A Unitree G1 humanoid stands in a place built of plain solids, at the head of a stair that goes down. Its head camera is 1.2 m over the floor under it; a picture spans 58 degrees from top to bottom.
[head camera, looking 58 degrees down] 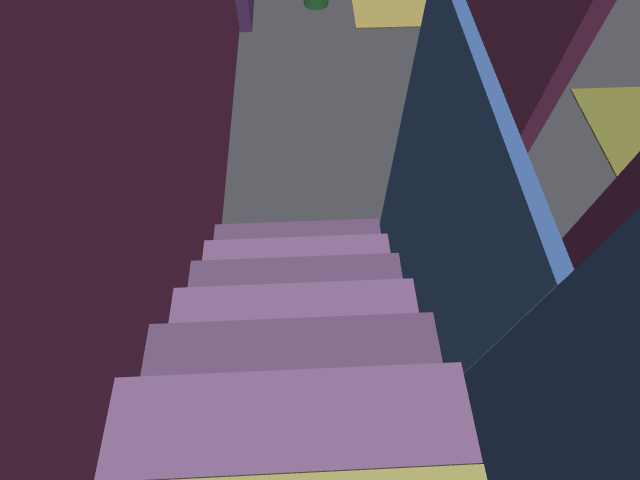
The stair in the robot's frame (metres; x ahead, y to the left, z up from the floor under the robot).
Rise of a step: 0.18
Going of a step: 0.22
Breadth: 0.96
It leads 3 degrees to the left of straight ahead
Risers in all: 6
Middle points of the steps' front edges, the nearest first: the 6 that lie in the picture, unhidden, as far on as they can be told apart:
0.33 0.08 0.00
0.55 0.09 -0.18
0.77 0.10 -0.35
0.99 0.11 -0.53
1.21 0.12 -0.71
1.43 0.13 -0.88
